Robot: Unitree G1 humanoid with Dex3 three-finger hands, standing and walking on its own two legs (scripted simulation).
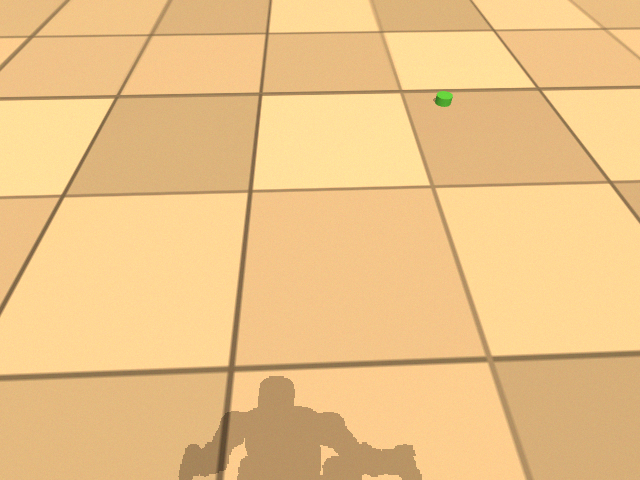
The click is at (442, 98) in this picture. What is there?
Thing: low tin
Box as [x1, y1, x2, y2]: [435, 91, 452, 106]
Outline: 438,92 435,102 441,106 449,105 452,95 446,91
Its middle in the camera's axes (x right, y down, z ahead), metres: +0.71 -0.82 +2.33
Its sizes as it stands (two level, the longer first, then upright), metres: 0.091 0.091 0.048
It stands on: the floor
